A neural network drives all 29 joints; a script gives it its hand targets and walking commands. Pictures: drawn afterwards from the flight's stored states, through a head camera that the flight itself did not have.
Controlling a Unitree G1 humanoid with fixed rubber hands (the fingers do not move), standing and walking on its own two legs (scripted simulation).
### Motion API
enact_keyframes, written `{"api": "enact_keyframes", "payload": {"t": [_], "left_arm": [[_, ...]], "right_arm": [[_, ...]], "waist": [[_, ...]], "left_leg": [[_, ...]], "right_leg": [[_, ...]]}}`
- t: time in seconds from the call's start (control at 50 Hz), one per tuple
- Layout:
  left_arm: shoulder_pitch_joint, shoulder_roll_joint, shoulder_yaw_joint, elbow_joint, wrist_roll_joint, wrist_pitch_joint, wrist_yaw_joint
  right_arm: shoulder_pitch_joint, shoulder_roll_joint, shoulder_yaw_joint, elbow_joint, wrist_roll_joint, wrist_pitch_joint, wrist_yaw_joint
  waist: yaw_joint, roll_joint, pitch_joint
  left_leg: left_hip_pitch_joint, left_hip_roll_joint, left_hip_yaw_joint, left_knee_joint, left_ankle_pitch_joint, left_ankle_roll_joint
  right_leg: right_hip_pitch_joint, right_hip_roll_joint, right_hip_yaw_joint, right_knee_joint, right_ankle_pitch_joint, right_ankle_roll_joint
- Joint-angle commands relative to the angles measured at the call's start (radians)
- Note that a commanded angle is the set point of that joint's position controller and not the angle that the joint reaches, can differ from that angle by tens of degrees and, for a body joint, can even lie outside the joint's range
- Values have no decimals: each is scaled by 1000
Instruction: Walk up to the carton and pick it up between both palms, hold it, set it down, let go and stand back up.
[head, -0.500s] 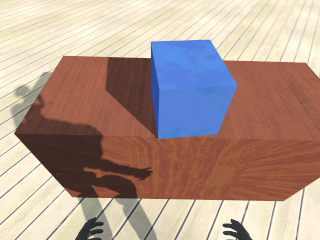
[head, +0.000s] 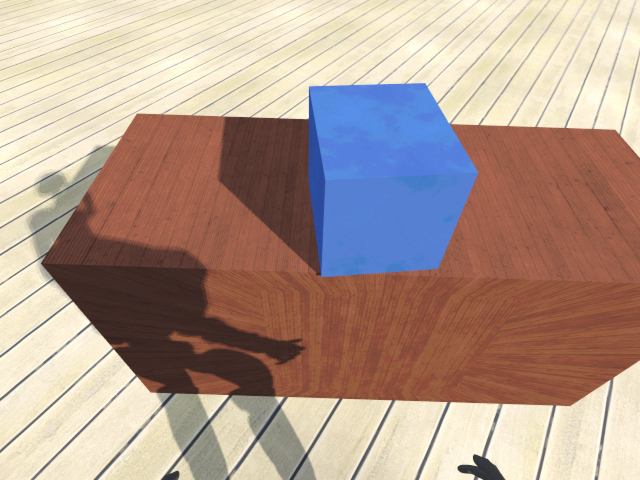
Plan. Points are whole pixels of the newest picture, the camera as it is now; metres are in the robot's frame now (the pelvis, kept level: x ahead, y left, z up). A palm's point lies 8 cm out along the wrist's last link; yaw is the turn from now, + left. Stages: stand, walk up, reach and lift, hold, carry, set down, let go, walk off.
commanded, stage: stand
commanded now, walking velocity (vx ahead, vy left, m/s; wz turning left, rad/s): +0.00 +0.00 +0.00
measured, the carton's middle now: (374, 178) +0.61 -0.09 +0.01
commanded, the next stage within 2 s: walk up in 0.56 s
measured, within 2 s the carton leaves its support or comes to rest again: neither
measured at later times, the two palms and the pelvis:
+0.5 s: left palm out of the picture +0.07 +0.22 -0.12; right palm out of the picture +0.05 -0.23 -0.12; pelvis +0.01 +0.00 +0.01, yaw +0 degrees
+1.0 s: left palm out of the picture +0.09 +0.21 -0.12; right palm out of the picture +0.00 -0.33 -0.13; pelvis +0.04 -0.06 +0.00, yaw -6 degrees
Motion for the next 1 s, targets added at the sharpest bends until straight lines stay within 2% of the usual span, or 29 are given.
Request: {"api": "enact_keyframes", "payload": {"t": [0.0,0.02,0.08,0.12,0.2,0.24,0.28,0.3,0.32,0.38,0.4,0.42,0.46,0.54,0.58,0.6,0.66,0.68,0.72,0.74,0.76,0.78,0.8,0.82,0.86,0.92,0.94,0.96,0.98], "left_arm": [[-4,78,28,-58,1,-25,0],[-18,87,31,-58,1,-29,1],[12,78,33,-29,-1,-31,6],[-5,79,34,-19,0,-33,12],[0,86,43,5,-4,-38,12],[31,82,46,30,-4,-36,16],[20,71,42,39,-5,-35,19],[4,74,42,43,-5,-35,23],[-7,71,47,53,-3,-34,19],[43,66,46,84,-11,-28,20],[52,63,48,95,-4,-29,24],[52,74,53,107,-5,-27,25],[52,56,49,117,-5,-28,24],[36,78,55,145,-11,-32,23],[43,60,53,172,-6,-36,27],[20,73,55,170,-7,-38,26],[62,48,47,203,-7,-40,30],[30,46,45,210,-13,-39,34],[77,57,44,241,-7,-34,31],[117,193,96,137,7,-32,16],[65,157,94,125,13,-30,7],[19,121,91,72,32,-21,-1],[12,116,92,40,48,-9,-8],[3,126,98,20,52,-5,-15],[52,112,97,4,42,-11,-24],[125,90,101,-17,29,-34,-44],[184,94,107,-14,22,-42,-48],[281,102,117,10,16,-51,-46],[382,144,135,46,16,-59,-37]], "right_arm": [[-17,-92,-27,-59,4,-21,-7],[-13,-104,-31,-59,5,-20,-5],[26,-101,-41,-33,-2,-23,-4],[30,-90,-38,-16,1,-25,-5],[35,-87,-40,8,10,-33,-6],[41,-72,-39,29,7,-34,-4],[54,-91,-48,53,3,-31,-13],[71,-98,-48,64,4,-26,-16],[78,-80,-44,76,5,-29,-21],[66,-81,-47,95,11,-32,-15],[52,-70,-44,101,7,-31,-21],[68,-81,-47,112,8,-32,-18],[79,-96,-54,139,5,-38,-15],[63,-76,-45,169,10,-37,-20],[57,-73,-47,182,8,-39,-21],[74,-54,-47,199,16,-39,-22],[85,-67,-51,233,10,-34,-24],[87,-67,-50,241,12,-32,-21],[86,-52,-47,266,14,-25,-24],[174,-158,-101,166,-34,-45,-30],[215,-216,-123,197,-45,-53,-38],[229,-275,-145,202,-55,-53,-46],[216,-278,-144,192,-61,-54,-55],[194,-248,-134,185,-62,-62,-58],[133,-212,-112,168,-65,-80,-56],[45,-235,-113,123,-52,-81,-34],[7,-241,-112,106,-47,-76,-24],[-39,-242,-105,91,-39,-65,-15],[-12,-198,-85,76,-37,-52,-9]], "waist": [[4,36,10],[-3,3,-5],[-4,3,10],[-11,-33,-18],[-7,-15,-42],[-6,53,-27],[-3,27,8],[-19,2,33],[-20,26,50],[-9,24,68],[12,3,57],[2,-20,63],[2,31,26],[5,-6,18],[-2,0,19],[-9,38,8],[-3,15,58],[-16,-5,52],[-6,-1,95],[-23,-38,36],[-57,59,82],[-77,147,156],[-86,143,231],[-77,90,271],[-42,96,260],[-14,197,159],[20,206,128],[71,161,99],[96,25,54]], "left_leg": [[-48,52,-104,-181,62,47],[-21,34,-89,-168,64,39],[18,35,-81,-167,56,43],[33,35,-83,-163,123,44],[68,38,-86,-155,178,48],[72,51,-95,-175,193,52],[50,54,-90,-185,194,51],[47,49,-89,-198,183,46],[17,70,-106,-216,204,55],[28,54,-105,-224,157,50],[21,60,-108,-238,140,49],[11,57,-110,-247,140,50],[45,62,-105,-245,159,49],[93,64,-100,-254,216,54],[101,58,-96,-249,237,52],[102,57,-97,-244,255,51],[127,61,-82,-241,295,43],[132,54,-85,-246,270,39],[124,64,-65,-245,242,33],[266,107,-120,-230,-129,86],[343,204,-268,-322,-287,145],[291,381,-431,-421,-410,253],[221,489,-511,-465,-401,332],[175,507,-502,-471,-340,342],[179,453,-383,-444,-199,285],[125,320,-136,-351,-48,202],[29,268,-54,-288,-43,176],[-88,208,28,-163,-46,146],[-161,135,94,29,-39,103]], "right_leg": [[37,-21,49,-108,117,-39],[22,-33,66,-132,105,-48],[-20,-42,91,-161,59,-57],[13,-44,88,-158,111,-60],[34,-52,96,-167,150,-63],[42,-43,78,-152,173,-61],[42,-39,67,-153,181,-49],[31,-43,72,-157,166,-52],[56,-37,64,-150,178,-49],[45,-39,77,-181,144,-50],[58,-37,63,-176,131,-52],[78,-37,68,-167,155,-50],[96,-45,75,-169,174,-57],[84,-48,71,-192,195,-55],[104,-52,77,-192,232,-57],[129,-54,77,-197,250,-60],[85,-65,84,-207,276,-59],[99,-61,83,-215,254,-60],[73,-63,72,-240,231,-50],[-26,-10,70,-79,-99,-69],[-223,23,17,30,-213,-50],[-333,9,-33,213,-245,-24],[-411,-59,31,363,-264,-12],[-433,-98,77,399,-216,-10],[-403,-140,130,347,-154,2],[-157,-115,42,142,-127,2],[7,-83,-11,78,-72,-8],[207,-32,-89,-9,82,-12],[355,36,-134,-39,151,-10]]}}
